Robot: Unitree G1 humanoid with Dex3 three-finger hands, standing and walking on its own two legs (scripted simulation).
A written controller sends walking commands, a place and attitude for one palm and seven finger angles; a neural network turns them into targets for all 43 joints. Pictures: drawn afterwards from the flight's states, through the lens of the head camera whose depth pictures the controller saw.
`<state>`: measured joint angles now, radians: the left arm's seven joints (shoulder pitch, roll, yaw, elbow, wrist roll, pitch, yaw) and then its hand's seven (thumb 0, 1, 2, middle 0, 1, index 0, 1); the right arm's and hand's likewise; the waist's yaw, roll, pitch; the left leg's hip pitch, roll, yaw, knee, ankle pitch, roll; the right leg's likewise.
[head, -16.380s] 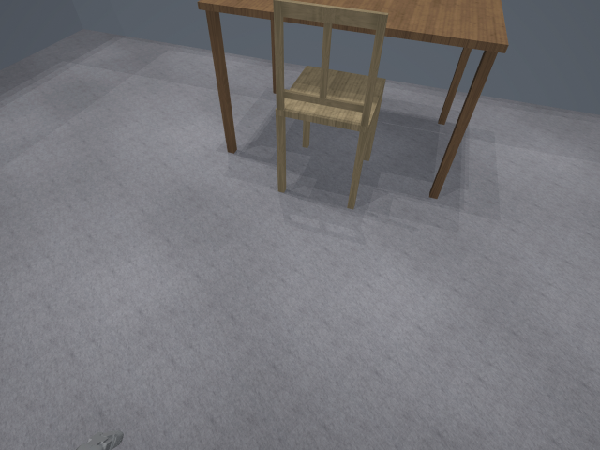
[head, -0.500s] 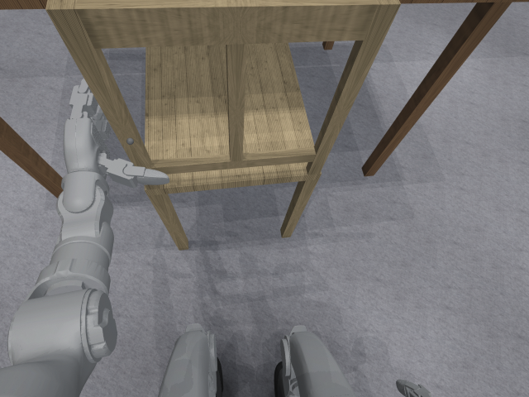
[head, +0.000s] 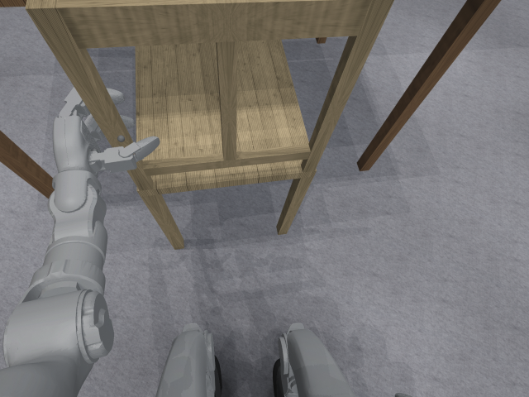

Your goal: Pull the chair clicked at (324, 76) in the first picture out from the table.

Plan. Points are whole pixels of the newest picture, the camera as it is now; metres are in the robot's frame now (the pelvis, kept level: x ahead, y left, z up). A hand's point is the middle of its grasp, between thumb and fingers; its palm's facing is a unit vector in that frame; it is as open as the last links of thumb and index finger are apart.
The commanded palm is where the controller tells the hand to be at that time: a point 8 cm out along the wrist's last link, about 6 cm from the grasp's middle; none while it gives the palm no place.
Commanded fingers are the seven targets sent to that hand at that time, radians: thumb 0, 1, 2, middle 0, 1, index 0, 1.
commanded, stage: hook a spindle and tug to test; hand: left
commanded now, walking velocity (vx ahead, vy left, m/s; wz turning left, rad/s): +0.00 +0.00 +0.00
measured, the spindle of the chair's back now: (228, 110) +0.54 +0.03 +0.03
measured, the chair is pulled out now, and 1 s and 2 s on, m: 0.00 0.04 0.18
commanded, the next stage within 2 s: step backward, pulling the chair out in 0.84 s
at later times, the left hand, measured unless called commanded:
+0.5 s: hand (124, 143) +0.48 +0.18 +0.03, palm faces +0.12 -0.99 -0.01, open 5.8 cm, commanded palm +0.44 +0.22 +0.03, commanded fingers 0.00 0.90 0.90 -0.50 -1.45 -0.50 -1.45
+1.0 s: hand (124, 164) +0.44 +0.17 +0.03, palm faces +0.15 -0.99 -0.05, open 5.9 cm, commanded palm +0.41 +0.22 +0.04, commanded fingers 0.00 0.90 0.90 -0.50 -1.45 -0.50 -1.45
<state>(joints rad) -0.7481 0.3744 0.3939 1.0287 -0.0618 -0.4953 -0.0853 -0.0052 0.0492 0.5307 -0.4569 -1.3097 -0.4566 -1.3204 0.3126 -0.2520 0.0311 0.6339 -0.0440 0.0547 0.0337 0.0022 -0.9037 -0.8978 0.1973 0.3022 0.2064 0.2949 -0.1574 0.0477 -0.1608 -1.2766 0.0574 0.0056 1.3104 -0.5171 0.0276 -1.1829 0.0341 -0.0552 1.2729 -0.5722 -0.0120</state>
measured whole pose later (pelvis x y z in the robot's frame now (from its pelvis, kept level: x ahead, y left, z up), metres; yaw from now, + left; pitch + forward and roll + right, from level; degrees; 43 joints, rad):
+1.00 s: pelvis +0.01 +0.00 +0.02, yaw +1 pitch +22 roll -2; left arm -0.52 0.26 0.29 0.77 -0.09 -0.41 -0.01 0.03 0.64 0.74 -0.42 -1.37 -0.41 -1.45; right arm 0.24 -0.24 0.01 0.61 0.01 0.06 0.01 0.00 -0.91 -0.90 0.20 0.30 0.21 0.29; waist -0.11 0.03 -0.11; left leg -1.11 0.05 0.02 1.23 -0.51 0.02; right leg -1.02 0.02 -0.04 1.21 -0.57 -0.01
